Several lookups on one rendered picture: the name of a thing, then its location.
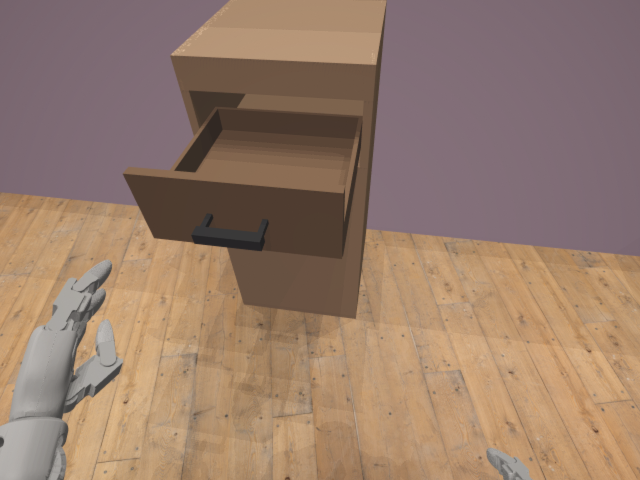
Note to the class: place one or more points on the robot left forearm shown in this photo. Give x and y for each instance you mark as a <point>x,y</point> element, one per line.
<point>31,449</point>

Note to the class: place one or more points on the handle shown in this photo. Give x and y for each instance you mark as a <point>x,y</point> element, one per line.
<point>206,235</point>

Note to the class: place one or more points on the right robot hand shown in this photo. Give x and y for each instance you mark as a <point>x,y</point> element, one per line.
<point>510,468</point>

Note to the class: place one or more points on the drawer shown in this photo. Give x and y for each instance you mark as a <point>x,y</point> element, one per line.
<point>296,169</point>

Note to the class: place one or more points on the left robot hand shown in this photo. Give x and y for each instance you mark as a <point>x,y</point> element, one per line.
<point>43,386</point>

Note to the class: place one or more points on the cabinet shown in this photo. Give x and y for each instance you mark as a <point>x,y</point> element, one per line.
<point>315,56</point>

